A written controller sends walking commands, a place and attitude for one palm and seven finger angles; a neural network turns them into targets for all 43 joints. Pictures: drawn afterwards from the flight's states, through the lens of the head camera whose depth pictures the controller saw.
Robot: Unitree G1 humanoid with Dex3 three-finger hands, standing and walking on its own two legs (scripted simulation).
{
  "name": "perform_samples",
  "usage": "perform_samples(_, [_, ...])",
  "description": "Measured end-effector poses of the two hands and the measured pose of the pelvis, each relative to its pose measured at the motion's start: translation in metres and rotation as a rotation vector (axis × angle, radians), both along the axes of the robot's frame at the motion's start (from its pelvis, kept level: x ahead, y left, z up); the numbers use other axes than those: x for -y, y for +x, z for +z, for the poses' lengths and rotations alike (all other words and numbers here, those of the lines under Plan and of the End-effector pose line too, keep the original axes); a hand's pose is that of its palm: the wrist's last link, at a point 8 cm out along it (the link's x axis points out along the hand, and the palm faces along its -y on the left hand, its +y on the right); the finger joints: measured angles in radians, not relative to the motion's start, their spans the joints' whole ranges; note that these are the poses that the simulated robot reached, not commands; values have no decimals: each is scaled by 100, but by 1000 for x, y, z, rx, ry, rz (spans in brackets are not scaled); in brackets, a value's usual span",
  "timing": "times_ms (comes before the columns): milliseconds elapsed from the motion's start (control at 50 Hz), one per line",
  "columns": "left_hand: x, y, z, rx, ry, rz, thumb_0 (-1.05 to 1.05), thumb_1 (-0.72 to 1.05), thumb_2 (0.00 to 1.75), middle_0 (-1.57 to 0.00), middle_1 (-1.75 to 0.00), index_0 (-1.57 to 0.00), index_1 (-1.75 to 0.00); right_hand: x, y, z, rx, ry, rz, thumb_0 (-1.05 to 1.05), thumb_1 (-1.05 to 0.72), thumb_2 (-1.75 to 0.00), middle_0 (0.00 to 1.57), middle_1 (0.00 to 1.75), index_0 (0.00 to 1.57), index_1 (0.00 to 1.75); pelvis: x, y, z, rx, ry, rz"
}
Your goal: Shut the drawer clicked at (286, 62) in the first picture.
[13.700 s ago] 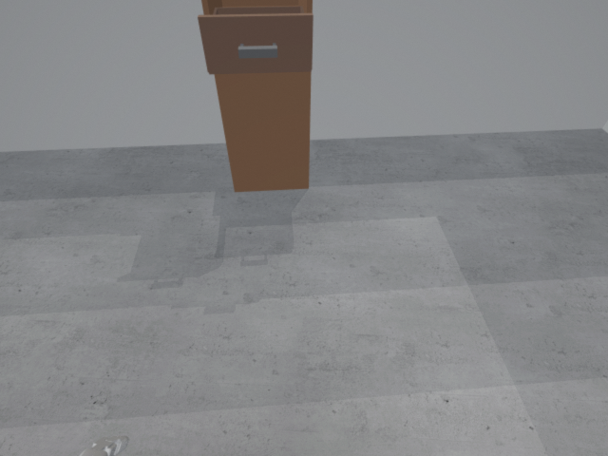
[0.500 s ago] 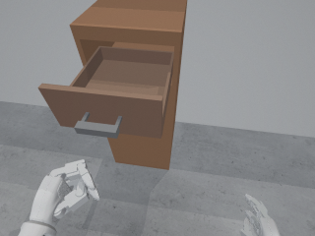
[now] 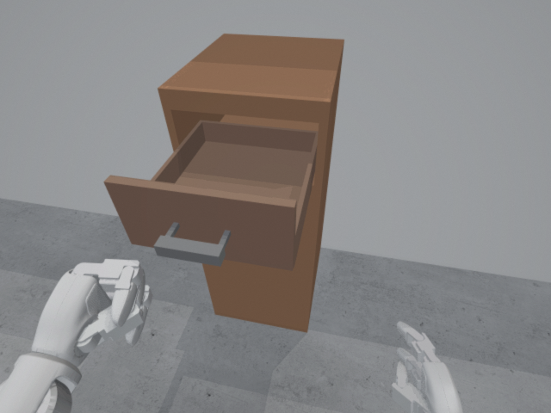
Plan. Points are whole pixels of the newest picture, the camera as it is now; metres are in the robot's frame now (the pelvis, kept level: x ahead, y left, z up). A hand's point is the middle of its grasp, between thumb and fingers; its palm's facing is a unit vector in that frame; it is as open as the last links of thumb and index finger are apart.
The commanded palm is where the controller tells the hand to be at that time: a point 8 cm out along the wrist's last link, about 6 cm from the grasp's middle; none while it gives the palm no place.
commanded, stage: raise the hand and make a fist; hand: left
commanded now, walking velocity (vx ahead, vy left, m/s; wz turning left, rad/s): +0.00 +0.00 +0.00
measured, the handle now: (195, 241) +0.37 +0.19 +0.05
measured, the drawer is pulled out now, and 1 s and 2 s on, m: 0.27 0.27 0.27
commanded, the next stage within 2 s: bring the fist close to the handle in 0.34 s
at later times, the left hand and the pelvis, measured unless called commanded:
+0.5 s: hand (144, 308) +0.19 +0.18 +0.14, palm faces -0.01 -0.99 -0.13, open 3.3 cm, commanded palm +0.15 +0.23 +0.15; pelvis +0.00 -0.03 +0.00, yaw -1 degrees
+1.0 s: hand (165, 301) +0.23 +0.18 +0.10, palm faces -0.04 -1.00 -0.06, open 3.3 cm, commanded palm +0.20 +0.23 +0.10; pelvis +0.00 -0.01 +0.00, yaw -1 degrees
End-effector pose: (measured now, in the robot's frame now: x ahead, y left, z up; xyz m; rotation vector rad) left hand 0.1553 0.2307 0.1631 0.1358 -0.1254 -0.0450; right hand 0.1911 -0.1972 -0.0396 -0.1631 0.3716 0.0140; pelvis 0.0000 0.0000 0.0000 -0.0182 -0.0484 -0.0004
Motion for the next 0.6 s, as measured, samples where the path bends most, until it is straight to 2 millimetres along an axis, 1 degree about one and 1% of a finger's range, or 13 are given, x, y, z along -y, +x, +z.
perform_samples(60, [0,1,2,10,-16,13,2,90,90,-140,-159,-140,-160,7,-6,-4,-17,-1,-13,1,-90,-90,20,30,20,30,3,-3,1,7,2,2])
perform_samples(160, [6,9,-15,-90,-28,10,2,90,90,-140,-160,-140,-160,21,-16,-7,-41,-7,-51,1,-90,-90,20,30,20,30,10,-8,2,10,7,-2])
perform_samples(200, [7,10,-18,-109,-13,6,2,90,90,-140,-160,-140,-160,28,-20,-7,-42,-11,-64,1,-90,-90,20,30,20,30,13,-8,3,9,10,-5])
perform_samples(240, [7,10,-15,-98,6,9,2,90,90,-140,-160,-140,-160,34,-23,-7,-39,-16,-75,1,-90,-90,20,30,20,30,16,-7,3,8,11,-7])
perform_samples(300, [3,8,-5,-44,16,29,2,90,90,-140,-160,-140,-160,43,-26,-8,-34,-22,-87,1,-90,-90,20,30,20,30,21,-6,3,11,11,-7])
perform_samples(340, [-2,8,-1,-15,11,47,2,90,90,-140,-160,-140,-160,48,-27,-9,-34,-27,-91,1,-90,-90,20,30,20,30,23,-6,3,15,9,-6])
perform_samples(380, [-6,9,0,-12,4,61,2,90,90,-140,-160,-140,-160,52,-27,-10,-35,-30,-97,1,-90,-90,20,30,20,30,25,-5,3,16,9,-6])
perform_samples(440, [-7,12,-7,-50,-5,61,2,90,90,-140,-160,-140,-160,58,-26,-11,-31,-31,-106,1,-90,-90,20,30,20,30,27,-5,3,14,8,-8])
perform_samples(520, [-3,15,-18,-103,-9,31,2,90,90,-140,-160,-140,-160,63,-24,-10,-18,-37,-114,1,-90,-90,20,30,20,30,29,-5,3,5,9,-11])
perform_samples(600, [-2,19,-24,-93,-29,27,2,90,90,-140,-160,-140,-160,65,-22,-8,-12,-49,-113,1,-90,-90,20,30,20,30,29,-3,3,-1,10,-10])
